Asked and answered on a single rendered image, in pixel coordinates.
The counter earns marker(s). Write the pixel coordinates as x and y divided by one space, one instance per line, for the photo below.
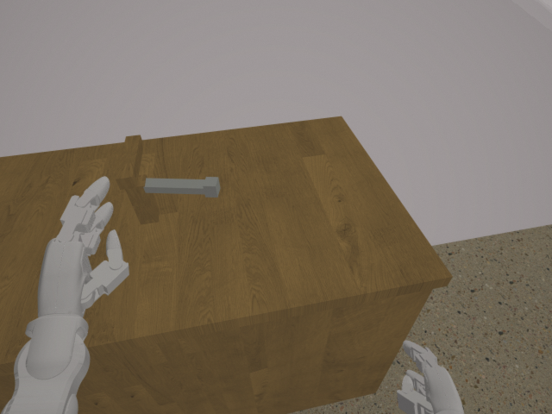
295 288

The right robot hand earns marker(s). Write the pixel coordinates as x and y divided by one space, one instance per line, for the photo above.
435 390

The left robot hand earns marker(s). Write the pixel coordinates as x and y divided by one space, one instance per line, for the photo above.
66 266

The left robot forearm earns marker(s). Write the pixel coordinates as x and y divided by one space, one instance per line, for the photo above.
51 366

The tap lever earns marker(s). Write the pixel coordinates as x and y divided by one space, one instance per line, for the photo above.
209 186

